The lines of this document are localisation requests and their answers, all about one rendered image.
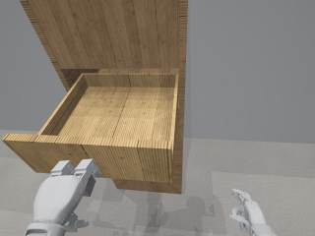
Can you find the robot right hand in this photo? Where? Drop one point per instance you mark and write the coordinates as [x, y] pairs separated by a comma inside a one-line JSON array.
[[243, 218]]

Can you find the robot left forearm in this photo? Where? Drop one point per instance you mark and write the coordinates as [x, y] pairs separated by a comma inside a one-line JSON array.
[[45, 228]]

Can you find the robot right forearm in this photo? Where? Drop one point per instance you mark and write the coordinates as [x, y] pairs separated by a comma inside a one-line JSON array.
[[261, 229]]

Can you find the robot left hand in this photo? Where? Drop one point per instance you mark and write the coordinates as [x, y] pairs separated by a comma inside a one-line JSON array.
[[59, 195]]

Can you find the drawer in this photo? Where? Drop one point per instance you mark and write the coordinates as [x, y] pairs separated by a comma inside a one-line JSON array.
[[125, 122]]

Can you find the cabinet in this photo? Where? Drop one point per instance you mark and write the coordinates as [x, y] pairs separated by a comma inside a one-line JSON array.
[[118, 37]]

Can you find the handle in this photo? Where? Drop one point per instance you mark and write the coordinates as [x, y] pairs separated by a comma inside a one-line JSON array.
[[90, 183]]

